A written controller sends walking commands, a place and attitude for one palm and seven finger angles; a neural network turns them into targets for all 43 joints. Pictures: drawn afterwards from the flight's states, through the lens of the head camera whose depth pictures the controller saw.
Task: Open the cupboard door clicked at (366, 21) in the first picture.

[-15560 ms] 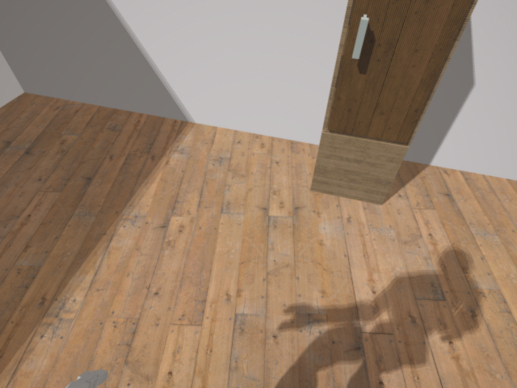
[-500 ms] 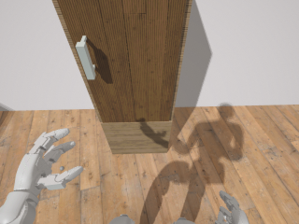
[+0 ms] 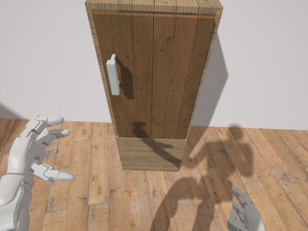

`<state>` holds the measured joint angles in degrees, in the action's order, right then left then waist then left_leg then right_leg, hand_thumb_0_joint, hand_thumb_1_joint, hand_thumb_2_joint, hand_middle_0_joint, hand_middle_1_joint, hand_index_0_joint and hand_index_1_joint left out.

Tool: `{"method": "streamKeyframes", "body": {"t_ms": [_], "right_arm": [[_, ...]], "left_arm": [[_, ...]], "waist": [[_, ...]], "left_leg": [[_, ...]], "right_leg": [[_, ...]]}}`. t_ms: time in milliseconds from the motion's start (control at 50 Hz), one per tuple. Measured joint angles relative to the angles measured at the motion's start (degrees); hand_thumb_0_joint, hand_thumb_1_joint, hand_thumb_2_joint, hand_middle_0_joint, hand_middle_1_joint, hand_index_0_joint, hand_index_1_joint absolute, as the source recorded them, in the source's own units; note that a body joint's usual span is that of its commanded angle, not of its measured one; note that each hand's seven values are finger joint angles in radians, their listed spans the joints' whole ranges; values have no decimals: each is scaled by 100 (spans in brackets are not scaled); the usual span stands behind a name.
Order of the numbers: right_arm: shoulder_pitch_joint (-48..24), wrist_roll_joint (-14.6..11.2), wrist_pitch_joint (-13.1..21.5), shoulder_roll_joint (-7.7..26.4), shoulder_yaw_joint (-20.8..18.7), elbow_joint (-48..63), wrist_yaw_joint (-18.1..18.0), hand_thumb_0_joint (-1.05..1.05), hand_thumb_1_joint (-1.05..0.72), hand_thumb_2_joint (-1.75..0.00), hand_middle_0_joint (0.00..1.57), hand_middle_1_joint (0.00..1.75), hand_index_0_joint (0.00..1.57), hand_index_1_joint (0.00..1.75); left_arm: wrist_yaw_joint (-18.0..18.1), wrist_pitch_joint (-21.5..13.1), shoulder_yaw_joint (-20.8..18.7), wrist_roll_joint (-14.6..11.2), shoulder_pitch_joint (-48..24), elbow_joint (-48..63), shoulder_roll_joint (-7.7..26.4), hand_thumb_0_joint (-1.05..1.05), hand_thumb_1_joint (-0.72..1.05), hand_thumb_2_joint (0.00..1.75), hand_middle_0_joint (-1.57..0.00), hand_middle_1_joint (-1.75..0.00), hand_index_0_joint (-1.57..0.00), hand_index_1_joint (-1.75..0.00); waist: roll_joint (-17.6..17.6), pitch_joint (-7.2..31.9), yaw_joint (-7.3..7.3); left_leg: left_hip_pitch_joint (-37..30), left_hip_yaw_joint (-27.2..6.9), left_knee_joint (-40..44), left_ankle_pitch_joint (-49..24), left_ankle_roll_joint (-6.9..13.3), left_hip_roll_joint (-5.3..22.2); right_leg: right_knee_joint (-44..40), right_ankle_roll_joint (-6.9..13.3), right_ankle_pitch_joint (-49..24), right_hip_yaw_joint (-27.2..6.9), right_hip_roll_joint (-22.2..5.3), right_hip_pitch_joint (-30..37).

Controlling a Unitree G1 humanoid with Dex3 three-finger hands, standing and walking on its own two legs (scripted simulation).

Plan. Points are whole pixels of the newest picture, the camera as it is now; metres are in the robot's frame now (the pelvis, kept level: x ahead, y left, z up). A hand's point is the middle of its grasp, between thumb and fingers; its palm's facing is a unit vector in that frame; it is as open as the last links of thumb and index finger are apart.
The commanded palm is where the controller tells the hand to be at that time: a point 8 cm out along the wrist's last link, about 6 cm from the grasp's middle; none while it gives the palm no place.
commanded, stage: raise the hand with hooked fingers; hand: left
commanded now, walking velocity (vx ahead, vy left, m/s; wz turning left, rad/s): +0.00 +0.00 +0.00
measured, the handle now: (114, 74) +0.57 +0.19 +0.09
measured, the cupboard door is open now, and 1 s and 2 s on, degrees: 0 0 0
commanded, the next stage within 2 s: move the hooked fingers beside the handle in 0.78 s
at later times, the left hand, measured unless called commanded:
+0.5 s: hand (54, 134) +0.30 +0.27 +0.12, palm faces +0.06 -1.00 -0.03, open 14.0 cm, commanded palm +0.26 +0.31 +0.12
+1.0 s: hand (62, 133) +0.30 +0.25 +0.12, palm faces +0.10 -0.99 -0.03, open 14.0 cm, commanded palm +0.28 +0.30 +0.12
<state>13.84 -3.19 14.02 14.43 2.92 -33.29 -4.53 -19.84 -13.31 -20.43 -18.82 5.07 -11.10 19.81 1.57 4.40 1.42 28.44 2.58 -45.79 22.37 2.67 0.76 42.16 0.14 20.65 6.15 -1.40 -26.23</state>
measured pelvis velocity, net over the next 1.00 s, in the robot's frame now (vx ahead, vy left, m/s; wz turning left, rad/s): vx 0.00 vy -0.03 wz -0.01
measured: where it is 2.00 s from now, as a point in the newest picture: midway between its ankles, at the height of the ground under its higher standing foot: outside the picture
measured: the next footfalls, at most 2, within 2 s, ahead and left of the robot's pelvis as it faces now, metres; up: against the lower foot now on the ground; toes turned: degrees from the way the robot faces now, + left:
none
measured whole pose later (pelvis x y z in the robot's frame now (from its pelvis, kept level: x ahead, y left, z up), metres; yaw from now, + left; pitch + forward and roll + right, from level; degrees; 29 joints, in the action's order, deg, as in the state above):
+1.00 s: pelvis +0.00 -0.03 +0.01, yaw +0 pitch +3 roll -1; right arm 14.8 -3.4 11.9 15.7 3.2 -35.0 -5.8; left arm -24.6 -8.9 -25.1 -18.2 -7.0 -24.0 22.9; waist 2.0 2.2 1.4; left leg 23.1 2.6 -39.1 19.1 0.7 1.8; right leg 37.2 2.0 18.5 6.0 0.0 -22.0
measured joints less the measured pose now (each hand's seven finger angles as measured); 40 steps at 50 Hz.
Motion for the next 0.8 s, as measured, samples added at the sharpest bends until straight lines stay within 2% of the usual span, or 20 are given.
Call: {"method": "streamKeyframes", "body": {"t_ms": [100,240,320,400,460,620,800], "right_arm": [[-28,10,-83,-22,95,7,-49,2,-90,-90,20,30,20,30],[70,26,-120,-30,153,-155,-94,2,-90,-90,20,30,20,30],[154,-11,-174,47,135,-222,-135,2,-90,-90,20,30,20,30],[225,-30,-209,130,79,-199,-135,2,-90,-90,20,30,20,30],[268,-13,-220,165,31,-163,-109,2,-90,-90,20,30,20,30],[286,21,-204,148,-4,-169,-85,2,-90,-90,20,30,20,30],[168,-11,-188,122,28,-162,-141,2,-90,-90,20,30,20,30]], "left_arm": [[-217,450,-13,90,-299,-291,109,-1,-47,32,-30,-118,-30,-118],[-252,345,-367,59,-856,-582,290,-1,-49,30,-30,-119,-30,-120],[-447,548,-446,53,-1186,-949,455,-1,-49,30,-30,-120,-30,-120],[-604,720,-410,29,-1205,-1140,519,-1,-50,30,-30,-120,-30,-120],[-594,703,-406,38,-1079,-1095,446,-1,-50,30,-30,-120,-30,-120],[-331,402,-488,124,-987,-960,263,-1,-50,30,-30,-120,-30,-120],[-474,487,-412,78,-1018,-1078,297,-2,-50,30,-30,-120,-30,-120]], "waist": [[57,-85,54],[-4,-200,67],[30,-204,30],[54,-184,-37],[36,-182,-66],[-45,-262,-46],[51,-249,-37]], "left_leg": [[-186,13,186,-81,24,-25],[-399,20,432,-201,11,-37],[-477,15,545,-260,6,-37],[-523,56,651,-311,3,-36],[-545,95,702,-331,-9,-24],[-600,82,744,-359,-74,24],[-603,38,748,-362,-134,63]], "right_leg": [[-204,-25,-96,-11,-11,192],[-433,-16,-208,-18,-5,396],[-553,-9,-268,-13,3,477],[-617,-4,-311,-54,8,486],[-625,8,-322,-94,20,471],[-625,75,-320,-84,71,503],[-610,133,-294,-45,112,505]]}}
